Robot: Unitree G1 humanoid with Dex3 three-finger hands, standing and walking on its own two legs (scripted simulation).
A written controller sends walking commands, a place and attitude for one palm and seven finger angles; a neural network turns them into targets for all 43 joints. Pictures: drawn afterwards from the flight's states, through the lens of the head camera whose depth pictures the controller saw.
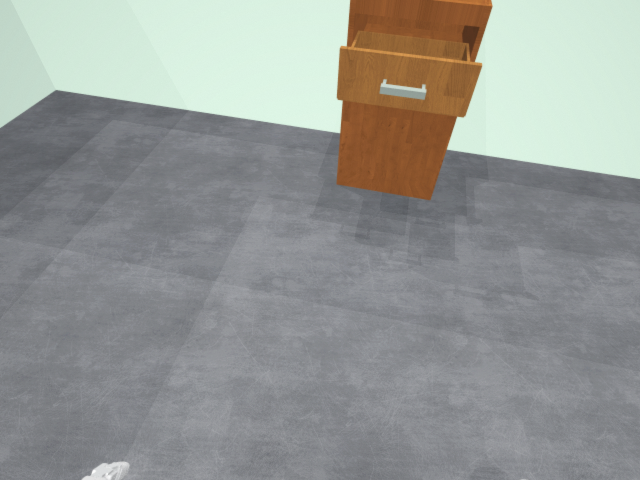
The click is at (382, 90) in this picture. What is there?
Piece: drawer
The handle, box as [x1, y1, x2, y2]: [379, 79, 426, 99]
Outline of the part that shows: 381,83 379,93 424,99 426,89 424,88 424,84 422,84 422,88 420,89 386,84 386,79 384,79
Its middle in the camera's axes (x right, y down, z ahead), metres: +0.25 -0.45 +1.17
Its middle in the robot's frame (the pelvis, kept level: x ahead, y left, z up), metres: +1.18 -0.19 -0.07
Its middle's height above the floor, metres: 0.69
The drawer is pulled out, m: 0.30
